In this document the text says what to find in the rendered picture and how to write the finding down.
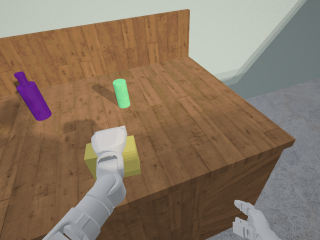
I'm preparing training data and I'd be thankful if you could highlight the table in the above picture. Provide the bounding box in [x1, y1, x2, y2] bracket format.
[0, 9, 296, 240]

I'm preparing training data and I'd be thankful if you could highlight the sponge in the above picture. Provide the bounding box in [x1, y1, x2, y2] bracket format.
[84, 135, 141, 181]

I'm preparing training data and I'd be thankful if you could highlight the left robot hand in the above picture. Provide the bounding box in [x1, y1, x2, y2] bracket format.
[91, 125, 128, 157]

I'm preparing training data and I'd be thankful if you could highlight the left robot forearm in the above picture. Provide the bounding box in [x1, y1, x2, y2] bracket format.
[42, 151, 126, 240]

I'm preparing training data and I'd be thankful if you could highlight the right robot forearm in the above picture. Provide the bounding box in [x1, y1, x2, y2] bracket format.
[254, 228, 281, 240]

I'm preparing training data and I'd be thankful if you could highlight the right robot hand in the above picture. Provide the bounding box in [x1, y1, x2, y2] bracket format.
[232, 200, 271, 240]

